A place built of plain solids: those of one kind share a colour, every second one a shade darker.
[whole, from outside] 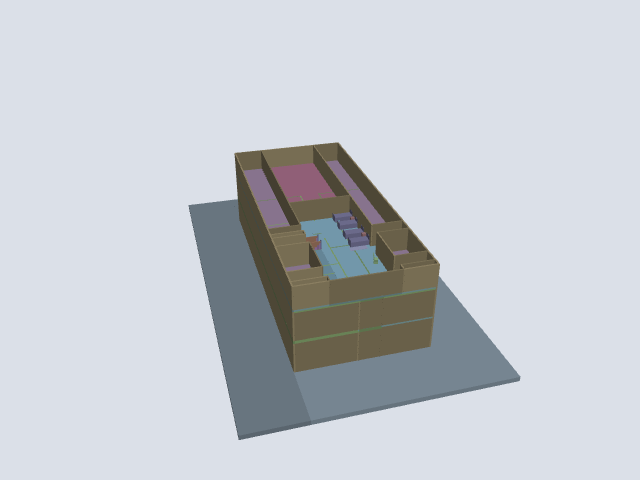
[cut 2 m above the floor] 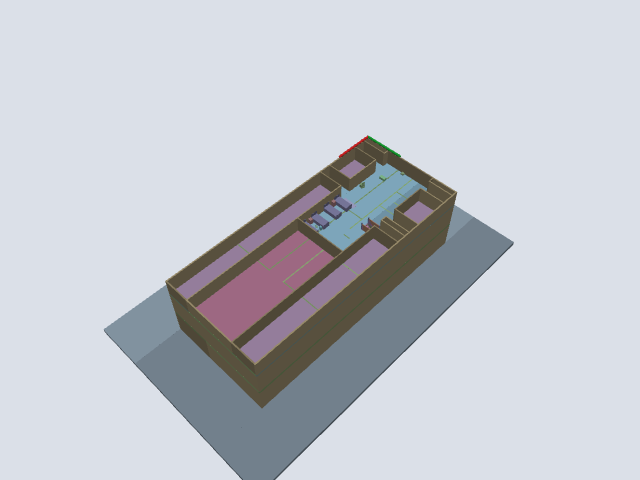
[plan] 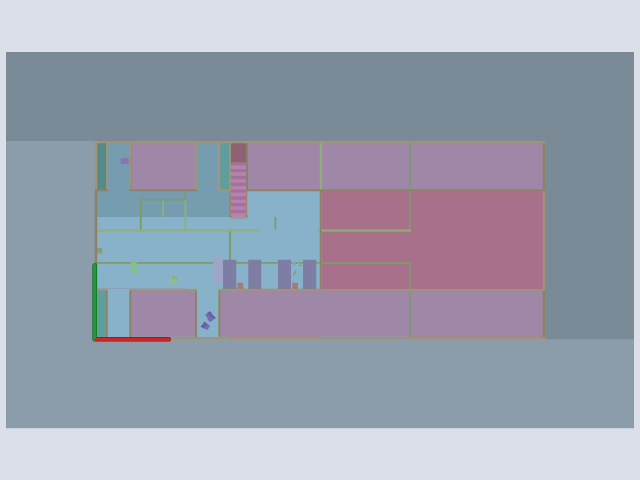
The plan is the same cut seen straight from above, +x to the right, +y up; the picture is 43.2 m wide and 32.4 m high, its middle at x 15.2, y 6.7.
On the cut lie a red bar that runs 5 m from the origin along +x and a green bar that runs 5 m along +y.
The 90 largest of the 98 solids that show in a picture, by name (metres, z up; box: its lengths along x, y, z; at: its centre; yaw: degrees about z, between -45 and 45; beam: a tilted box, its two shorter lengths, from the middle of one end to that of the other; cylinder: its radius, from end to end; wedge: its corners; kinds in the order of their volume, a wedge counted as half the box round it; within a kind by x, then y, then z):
{
 "under_1": {"box": [6.0, 13.39, 0.5], "at": [-3.0, 6.7, -0.33]},
 "under_2": {"box": [42.39, 6.0, 0.5], "at": [15.2, -3.0, -0.33]},
 "under_3": {"box": [42.39, 6.0, 0.5], "at": [15.2, 16.39, -0.33]},
 "under_4": {"box": [6.0, 13.39, 0.5], "at": [33.39, 6.7, -0.33]},
 "wall_1": {"box": [0.16, 3.11, 2.41], "at": [0.08, 1.72, 8.02]},
 "wall_2": {"box": [0.16, 4.93, 6.81], "at": [0.08, 2.62, 3.11]},
 "wall_3": {"box": [0.16, 2.06, 6.81], "at": [0.08, 6.25, 3.11]},
 "wall_4": {"box": [0.16, 6.59, 2.41], "at": [0.08, 6.7, 8.02]},
 "wall_5": {"box": [0.16, 5.82, 6.81], "at": [0.08, 10.32, 3.11]},
 "wall_6": {"box": [0.16, 3.11, 2.41], "at": [0.08, 11.68, 8.02]},
 "wall_7": {"box": [0.88, 0.13, 2.41], "at": [0.44, 3.33, 8.02]},
 "wall_8": {"box": [0.88, 0.13, 2.41], "at": [0.44, 10.05, 8.02]},
 "wall_9": {"box": [0.13, 3.11, 2.41], "at": [0.81, 1.72, 8.02]},
 "wall_10": {"box": [0.13, 3.11, 2.41], "at": [0.81, 11.68, 8.02]},
 "wall_11": {"box": [0.13, 3.11, 2.41], "at": [2.38, 1.72, 8.02]},
 "wall_12": {"box": [0.13, 3.11, 2.41], "at": [2.38, 11.68, 8.02]},
 "wall_13": {"box": [4.58, 0.13, 2.41], "at": [4.61, 3.33, 8.02]},
 "wall_14": {"box": [4.58, 0.13, 2.41], "at": [4.61, 10.05, 8.02]},
 "wall_15": {"box": [0.13, 3.11, 2.41], "at": [6.83, 1.72, 8.02]},
 "wall_16": {"box": [0.13, 3.11, 2.41], "at": [6.83, 11.68, 8.02]},
 "wall_17": {"box": [0.13, 3.11, 2.41], "at": [8.4, 1.72, 8.02]},
 "wall_18": {"box": [0.13, 3.11, 2.41], "at": [8.4, 11.68, 8.02]},
 "wall_19": {"box": [0.13, 3.11, 2.41], "at": [9.12, 11.68, 8.02]},
 "wall_20": {"box": [0.13, 3.11, 2.41], "at": [10.28, 11.68, 8.02]},
 "wall_21": {"box": [21.33, 0.13, 3.01], "at": [10.66, 5.16, 5.01]},
 "wall_22": {"box": [30.39, 0.16, 9.52], "at": [15.2, 0.08, 4.46]},
 "wall_23": {"box": [30.39, 0.16, 9.52], "at": [15.2, 13.31, 4.46]},
 "wall_24": {"box": [0.13, 6.59, 2.41], "at": [15.24, 6.7, 8.02]},
 "wall_25": {"box": [22.05, 0.13, 2.41], "at": [19.36, 3.33, 8.02]},
 "wall_26": {"box": [20.18, 0.13, 2.41], "at": [20.3, 10.05, 8.02]},
 "wall_27": {"box": [0.16, 3.11, 2.41], "at": [30.31, 1.72, 8.02]},
 "wall_28": {"box": [0.16, 4.93, 3.5], "at": [30.31, 2.62, 1.45]},
 "wall_29": {"box": [0.16, 13.07, 3.01], "at": [30.31, 6.7, 5.01]},
 "wall_30": {"box": [0.16, 6.59, 2.41], "at": [30.31, 6.7, 8.02]},
 "wall_31": {"box": [0.16, 8.01, 3.5], "at": [30.31, 9.22, 1.45]},
 "wall_32": {"box": [0.16, 3.11, 2.41], "at": [30.31, 11.68, 8.02]},
 "stair_attic_1": {"box": [1.02, 0.26, 3.28], "at": [9.7, 8.38, 4.98]},
 "stair_attic_2": {"box": [1.02, 0.49, 3.08], "at": [9.7, 8.49, 4.88]},
 "stair_attic_3": {"box": [1.02, 0.72, 2.89], "at": [9.7, 8.61, 4.78]},
 "stair_attic_4": {"box": [1.02, 0.95, 2.69], "at": [9.7, 8.72, 4.69]},
 "stair_attic_5": {"box": [1.02, 1.18, 2.5], "at": [9.7, 8.84, 4.59]},
 "stair_attic_6": {"box": [1.02, 1.41, 2.3], "at": [9.7, 8.95, 4.49]},
 "stair_attic_7": {"box": [1.02, 1.64, 2.11], "at": [9.7, 9.07, 4.39]},
 "stair_attic_8": {"box": [1.02, 1.87, 1.91], "at": [9.7, 9.18, 4.3]},
 "stair_attic_9": {"box": [1.02, 2.1, 1.72], "at": [9.7, 9.3, 4.2]},
 "stair_attic_10": {"box": [1.02, 2.33, 1.52], "at": [9.7, 9.41, 4.1]},
 "stair_attic_11": {"box": [1.02, 2.56, 1.33], "at": [9.7, 9.53, 4.0]},
 "stair_attic_12": {"box": [1.02, 2.79, 1.13], "at": [9.7, 9.64, 3.91]},
 "stair_attic_13": {"box": [1.02, 3.02, 0.94], "at": [9.7, 9.76, 3.81]},
 "stair_attic_14": {"box": [1.02, 3.25, 0.74], "at": [9.7, 9.87, 3.71]},
 "stair_attic_15": {"box": [1.02, 3.48, 0.55], "at": [9.7, 9.99, 3.62]},
 "stair_attic_16": {"box": [1.02, 3.71, 0.35], "at": [9.7, 10.1, 3.52]},
 "upper_floor_eaves_1": {"box": [4.32, 3.11, 0.16], "at": [4.61, 1.72, 6.73]},
 "upper_floor_eaves_2": {"box": [4.32, 3.11, 0.16], "at": [4.61, 11.68, 6.73]},
 "upper_floor_eaves_3": {"box": [21.76, 3.11, 0.16], "at": [19.35, 1.72, 6.73]},
 "upper_floor_eaves_4": {"box": [19.89, 3.11, 0.16], "at": [20.29, 11.68, 6.73]},
 "upper_floor_sleeping_attic_1": {"box": [1.44, 3.24, 0.16], "at": [1.6, 1.78, 6.73]},
 "upper_floor_sleeping_attic_2": {"box": [1.44, 3.24, 0.16], "at": [1.6, 11.61, 6.73]},
 "upper_floor_sleeping_attic_3": {"box": [9.03, 1.74, 0.16], "at": [4.67, 9.12, 6.73]},
 "upper_floor_sleeping_attic_4": {"box": [1.44, 3.24, 0.16], "at": [7.62, 1.78, 6.73]},
 "upper_floor_sleeping_attic_5": {"box": [1.44, 3.24, 0.16], "at": [7.62, 11.61, 6.73]},
 "upper_floor_sleeping_attic_6": {"box": [15.02, 4.85, 0.16], "at": [7.67, 5.83, 6.73]},
 "upper_floor_sleeping_attic_7": {"box": [4.97, 1.74, 0.16], "at": [12.7, 9.12, 6.73]},
 "upper_floor_attic_1": {"box": [14.92, 6.59, 0.16], "at": [22.77, 6.7, 6.73]},
 "wall_band_1": {"box": [0.16, 4.93, 0.31], "at": [0.08, 2.62, 6.66]},
 "wall_band_2": {"box": [0.16, 2.06, 0.31], "at": [0.08, 6.25, 3.35]},
 "wall_band_3": {"box": [0.16, 5.82, 0.31], "at": [0.08, 10.32, 3.35]},
 "wall_band_4": {"box": [0.16, 5.82, 0.31], "at": [0.08, 10.32, 6.66]},
 "wall_band_5": {"box": [3.14, 0.13, 0.31], "at": [4.61, 9.43, 6.66]},
 "wall_band_6": {"box": [11.16, 0.13, 0.31], "at": [5.58, 7.34, 6.66]},
 "wall_band_7": {"box": [21.33, 0.13, 0.31], "at": [10.66, 5.16, 6.66]},
 "wall_band_8": {"box": [30.39, 0.16, 0.31], "at": [15.2, 13.31, 3.35]},
 "wall_band_9": {"box": [0.13, 5.82, 0.31], "at": [15.24, 10.32, 6.66]},
 "wall_band_10": {"box": [6.33, 0.13, 0.31], "at": [18.16, 7.34, 6.66]},
 "wall_band_11": {"box": [0.13, 4.93, 0.31], "at": [21.27, 2.62, 6.66]},
 "wall_band_12": {"box": [0.13, 5.82, 0.31], "at": [21.27, 10.32, 6.66]},
 "wall_band_13": {"box": [0.16, 13.07, 0.31], "at": [30.31, 6.7, 6.66]},
 "wall_band_14": {"box": [0.16, 8.01, 0.31], "at": [30.31, 9.22, 3.35]},
 "iron_single_1": {"box": [0.89, 1.96, 0.53], "at": [9.1, 4.39, 7.08]},
 "iron_single_2": {"box": [0.89, 1.96, 0.53], "at": [10.8, 4.39, 7.08]},
 "iron_single_3": {"box": [0.89, 1.96, 0.53], "at": [12.8, 4.39, 7.08]},
 "iron_single_4": {"box": [0.89, 1.96, 0.53], "at": [14.5, 4.39, 7.08]},
 "wall_foot_1": {"box": [0.16, 4.93, 0.17], "at": [0.08, 2.62, 3.43]},
 "wall_foot_2": {"box": [0.16, 6.59, 0.17], "at": [0.08, 6.7, 6.74]},
 "wall_foot_3": {"box": [30.39, 0.16, 0.17], "at": [15.2, 13.31, 6.74]},
 "upper_floor_shut_1": {"box": [0.59, 3.11, 0.16], "at": [0.46, 1.72, 6.73]},
 "upper_floor_shut_2": {"box": [0.59, 3.11, 0.16], "at": [0.46, 11.68, 6.73]},
 "upper_floor_shut_3": {"box": [0.59, 3.11, 0.16], "at": [8.77, 11.68, 6.73]},
 "upper_floor_attic_way_1": {"box": [2.93, 1.3, 0.16], "at": [10.65, 12.58, 3.42]},
 "stair_attic_guard_1": {"box": [0.08, 1.74, 0.91], "at": [10.25, 9.12, 7.27]}
}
